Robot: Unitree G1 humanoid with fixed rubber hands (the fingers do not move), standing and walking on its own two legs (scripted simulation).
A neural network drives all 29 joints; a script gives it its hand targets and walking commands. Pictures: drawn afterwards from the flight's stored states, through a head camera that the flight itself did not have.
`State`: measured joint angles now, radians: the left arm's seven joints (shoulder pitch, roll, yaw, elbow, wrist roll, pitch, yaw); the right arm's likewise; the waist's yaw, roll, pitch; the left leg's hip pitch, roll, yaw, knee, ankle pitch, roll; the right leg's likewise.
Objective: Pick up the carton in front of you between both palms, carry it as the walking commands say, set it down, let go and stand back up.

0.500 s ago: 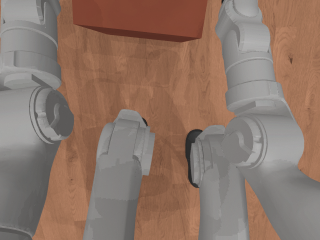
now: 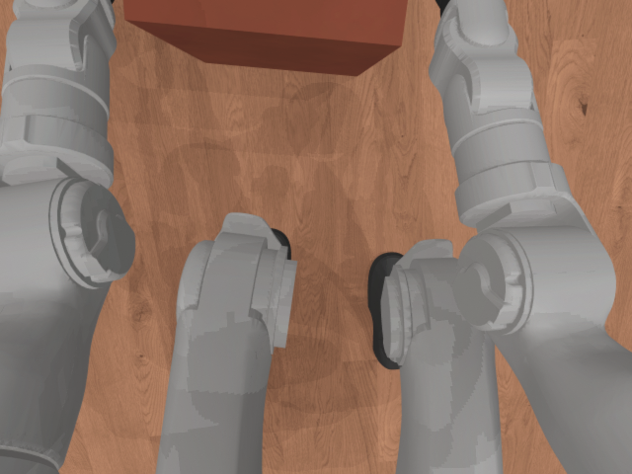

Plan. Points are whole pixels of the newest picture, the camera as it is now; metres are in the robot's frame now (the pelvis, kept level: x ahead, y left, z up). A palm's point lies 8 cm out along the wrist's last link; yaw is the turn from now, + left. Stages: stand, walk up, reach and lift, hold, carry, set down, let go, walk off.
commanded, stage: set down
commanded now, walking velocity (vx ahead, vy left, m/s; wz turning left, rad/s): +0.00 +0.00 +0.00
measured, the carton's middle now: out of the picture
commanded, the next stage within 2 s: let go in 1.22 s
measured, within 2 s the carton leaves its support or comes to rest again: neither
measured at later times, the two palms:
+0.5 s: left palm out of the picture +0.51 +0.33 -0.07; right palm out of the picture +0.56 -0.03 -0.07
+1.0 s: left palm out of the picture +0.51 +0.35 +0.08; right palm out of the picture +0.56 -0.05 +0.07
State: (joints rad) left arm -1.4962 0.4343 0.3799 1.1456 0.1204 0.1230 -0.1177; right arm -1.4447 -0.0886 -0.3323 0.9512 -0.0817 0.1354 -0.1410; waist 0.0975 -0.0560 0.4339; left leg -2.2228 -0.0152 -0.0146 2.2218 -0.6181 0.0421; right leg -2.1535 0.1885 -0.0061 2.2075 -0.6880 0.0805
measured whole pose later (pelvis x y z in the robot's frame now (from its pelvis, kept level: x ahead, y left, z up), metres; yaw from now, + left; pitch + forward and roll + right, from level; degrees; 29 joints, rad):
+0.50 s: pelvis -0.02 +0.00 +0.05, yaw +2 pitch +35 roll -6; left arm -1.54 0.55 0.16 1.10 -0.09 0.20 -0.08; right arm -1.46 -0.16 -0.28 0.90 0.06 0.24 -0.23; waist 0.08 -0.06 0.34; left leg -2.14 -0.03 -0.03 2.04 -0.52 0.05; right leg -2.05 0.12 -0.03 2.03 -0.61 0.05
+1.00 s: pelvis +0.00 +0.01 +0.18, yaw +3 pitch +45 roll -6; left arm -1.34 0.51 0.28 0.96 -0.02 0.24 -0.13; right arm -1.24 -0.12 -0.30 0.71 0.01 0.29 -0.20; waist 0.05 -0.04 0.08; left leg -1.89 -0.06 -0.04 1.54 -0.42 0.04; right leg -1.81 0.10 0.02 1.52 -0.50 0.05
